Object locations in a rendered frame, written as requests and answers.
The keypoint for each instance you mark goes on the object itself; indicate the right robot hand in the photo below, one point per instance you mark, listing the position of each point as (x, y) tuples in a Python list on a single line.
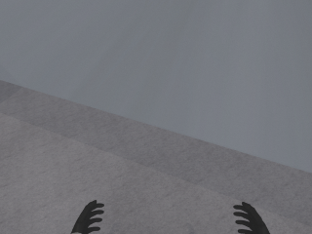
[(255, 222)]

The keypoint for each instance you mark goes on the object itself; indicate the left robot hand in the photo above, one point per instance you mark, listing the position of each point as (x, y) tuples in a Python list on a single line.
[(83, 222)]

